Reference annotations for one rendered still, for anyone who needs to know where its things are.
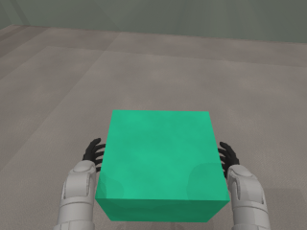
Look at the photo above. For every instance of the robot left forearm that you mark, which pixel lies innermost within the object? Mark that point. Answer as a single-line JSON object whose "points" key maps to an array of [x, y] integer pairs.
{"points": [[77, 198]]}

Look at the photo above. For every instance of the robot right forearm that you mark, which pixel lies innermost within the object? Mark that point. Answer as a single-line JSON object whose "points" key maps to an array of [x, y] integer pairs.
{"points": [[248, 201]]}

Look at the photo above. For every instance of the carton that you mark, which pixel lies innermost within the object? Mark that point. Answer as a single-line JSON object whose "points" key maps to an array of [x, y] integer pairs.
{"points": [[161, 166]]}

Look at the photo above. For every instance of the left robot hand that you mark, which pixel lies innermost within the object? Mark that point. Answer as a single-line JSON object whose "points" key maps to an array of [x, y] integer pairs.
{"points": [[91, 154]]}

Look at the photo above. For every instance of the right robot hand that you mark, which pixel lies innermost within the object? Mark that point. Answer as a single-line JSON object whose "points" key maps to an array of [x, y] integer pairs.
{"points": [[230, 158]]}

